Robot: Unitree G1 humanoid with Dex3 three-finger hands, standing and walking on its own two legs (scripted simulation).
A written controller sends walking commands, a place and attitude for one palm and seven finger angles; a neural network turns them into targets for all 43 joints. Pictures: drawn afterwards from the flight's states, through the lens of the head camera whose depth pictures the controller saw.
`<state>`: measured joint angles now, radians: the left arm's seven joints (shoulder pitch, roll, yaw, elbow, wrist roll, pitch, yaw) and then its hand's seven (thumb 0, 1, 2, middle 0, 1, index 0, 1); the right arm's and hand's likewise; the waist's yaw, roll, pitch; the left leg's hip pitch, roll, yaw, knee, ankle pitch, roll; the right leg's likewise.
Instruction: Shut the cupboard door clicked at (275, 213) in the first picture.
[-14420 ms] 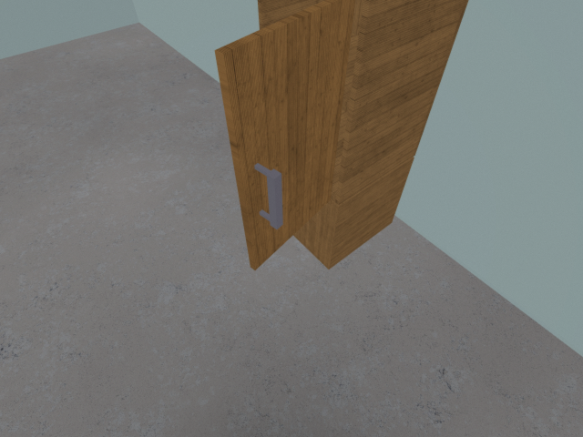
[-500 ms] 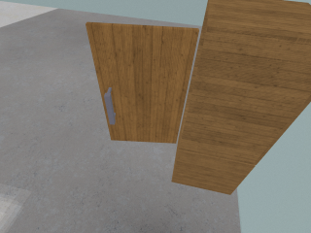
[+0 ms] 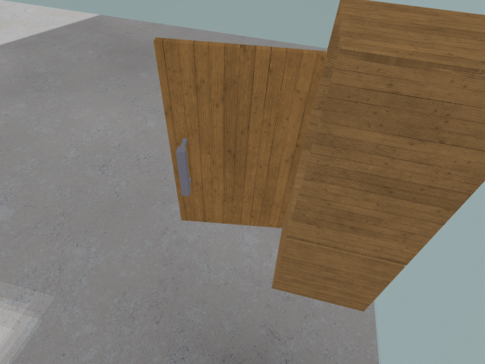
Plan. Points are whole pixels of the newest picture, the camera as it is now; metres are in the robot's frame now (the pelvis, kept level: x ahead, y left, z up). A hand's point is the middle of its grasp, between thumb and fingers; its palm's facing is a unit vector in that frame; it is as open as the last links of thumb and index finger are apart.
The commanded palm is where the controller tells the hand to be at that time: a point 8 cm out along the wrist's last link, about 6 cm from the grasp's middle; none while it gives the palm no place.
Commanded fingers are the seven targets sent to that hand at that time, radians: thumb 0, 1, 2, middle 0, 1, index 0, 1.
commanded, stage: look again from close up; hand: left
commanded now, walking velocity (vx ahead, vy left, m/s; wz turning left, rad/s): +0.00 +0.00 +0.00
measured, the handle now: (185, 167) +0.60 +0.20 -0.07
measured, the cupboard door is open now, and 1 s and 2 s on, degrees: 100 100 100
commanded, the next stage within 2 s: shuffle to correct the standing spot in 0.32 s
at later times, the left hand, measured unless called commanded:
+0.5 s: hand out of the picture +0.00 +0.16 -0.17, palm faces +0.01 -0.98 -0.19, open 7.3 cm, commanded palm none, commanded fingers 0.00 0.90 0.90 -0.20 -0.30 -0.20 -0.30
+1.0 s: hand (164, 354) +0.18 +0.16 -0.17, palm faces -0.05 -0.98 -0.18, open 7.3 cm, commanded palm none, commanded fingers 0.00 0.90 0.90 -0.20 -0.30 -0.20 -0.30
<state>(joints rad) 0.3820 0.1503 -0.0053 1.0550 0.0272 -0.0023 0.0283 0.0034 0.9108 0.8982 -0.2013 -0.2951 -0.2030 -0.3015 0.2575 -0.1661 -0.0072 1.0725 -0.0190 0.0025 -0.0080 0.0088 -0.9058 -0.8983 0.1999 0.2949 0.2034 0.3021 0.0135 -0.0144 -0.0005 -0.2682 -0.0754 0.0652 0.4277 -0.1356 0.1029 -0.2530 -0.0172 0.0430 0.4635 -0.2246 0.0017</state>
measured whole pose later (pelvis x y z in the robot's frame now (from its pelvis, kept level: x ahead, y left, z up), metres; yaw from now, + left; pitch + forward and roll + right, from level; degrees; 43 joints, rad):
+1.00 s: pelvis +0.14 -0.02 +0.00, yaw -3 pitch +0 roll -1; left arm 0.26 0.17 0.03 1.02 0.03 -0.01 0.01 0.02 0.94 0.90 -0.20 -0.30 -0.20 -0.30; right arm 0.38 -0.13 0.02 1.10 -0.03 -0.06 -0.03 0.01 -0.90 -0.90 0.20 0.29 0.20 0.30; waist -0.02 0.00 0.05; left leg -0.08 -0.04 0.09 0.42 -0.34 0.09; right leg -0.38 -0.04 -0.10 0.70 -0.34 -0.04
